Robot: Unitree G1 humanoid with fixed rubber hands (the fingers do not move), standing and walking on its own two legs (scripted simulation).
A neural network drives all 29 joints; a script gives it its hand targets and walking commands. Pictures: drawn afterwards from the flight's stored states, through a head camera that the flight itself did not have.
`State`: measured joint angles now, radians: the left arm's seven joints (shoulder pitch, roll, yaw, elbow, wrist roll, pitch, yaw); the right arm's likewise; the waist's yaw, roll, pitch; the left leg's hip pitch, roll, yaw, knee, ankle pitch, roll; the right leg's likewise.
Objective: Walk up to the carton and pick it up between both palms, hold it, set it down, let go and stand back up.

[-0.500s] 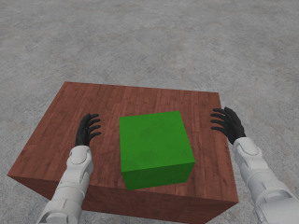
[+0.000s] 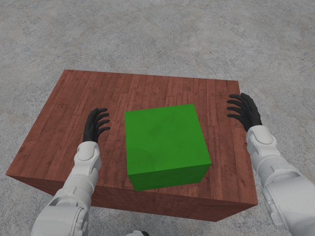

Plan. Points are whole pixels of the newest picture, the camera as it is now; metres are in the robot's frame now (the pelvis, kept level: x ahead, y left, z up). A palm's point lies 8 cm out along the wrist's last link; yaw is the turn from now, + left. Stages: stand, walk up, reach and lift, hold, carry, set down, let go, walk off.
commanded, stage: reach and lift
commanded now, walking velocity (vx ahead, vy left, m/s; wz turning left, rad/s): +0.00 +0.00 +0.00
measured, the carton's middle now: (164, 148) +0.38 +0.05 -0.10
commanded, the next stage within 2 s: none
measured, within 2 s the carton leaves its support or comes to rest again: neither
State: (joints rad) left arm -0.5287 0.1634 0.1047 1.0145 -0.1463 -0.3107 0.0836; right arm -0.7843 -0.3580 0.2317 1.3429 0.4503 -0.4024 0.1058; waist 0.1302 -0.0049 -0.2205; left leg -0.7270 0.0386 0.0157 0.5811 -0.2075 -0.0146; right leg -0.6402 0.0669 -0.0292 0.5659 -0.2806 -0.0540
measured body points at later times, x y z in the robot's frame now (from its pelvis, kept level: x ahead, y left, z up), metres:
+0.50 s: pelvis -0.02 -0.01 -0.05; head +0.11 -0.02 +0.38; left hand +0.35 +0.24 -0.07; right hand +0.44 -0.16 -0.06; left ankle +0.02 +0.12 -0.72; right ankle -0.02 -0.08 -0.72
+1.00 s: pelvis -0.02 -0.01 -0.06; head +0.11 -0.03 +0.37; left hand +0.36 +0.21 -0.08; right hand +0.44 -0.11 -0.07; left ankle +0.02 +0.13 -0.72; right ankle -0.02 -0.09 -0.72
